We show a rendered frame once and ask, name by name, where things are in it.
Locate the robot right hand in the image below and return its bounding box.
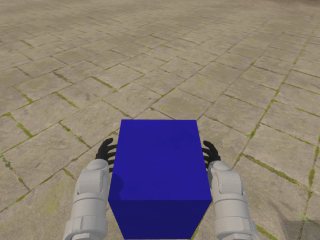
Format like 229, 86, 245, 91
202, 140, 221, 175

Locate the robot left hand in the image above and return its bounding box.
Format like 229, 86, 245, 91
95, 137, 117, 173

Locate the robot right forearm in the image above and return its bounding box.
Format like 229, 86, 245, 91
207, 160, 260, 240

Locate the carton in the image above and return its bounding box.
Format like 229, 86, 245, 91
108, 119, 212, 240

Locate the robot left forearm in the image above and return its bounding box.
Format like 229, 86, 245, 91
62, 159, 110, 240

